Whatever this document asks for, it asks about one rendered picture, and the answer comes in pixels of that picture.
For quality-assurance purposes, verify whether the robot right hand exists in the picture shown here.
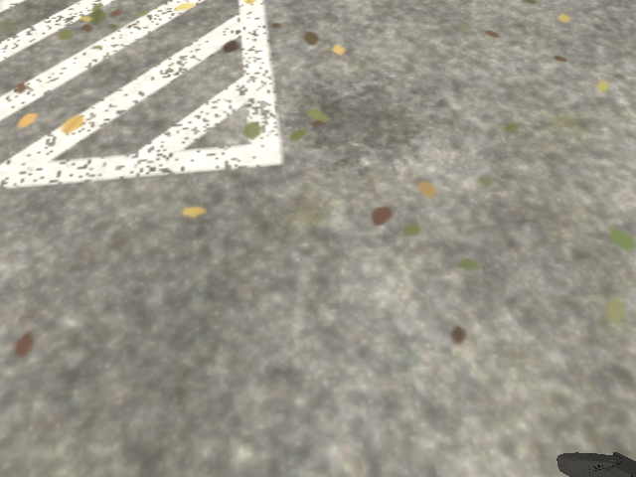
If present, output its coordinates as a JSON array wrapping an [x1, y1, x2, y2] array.
[[556, 452, 636, 477]]

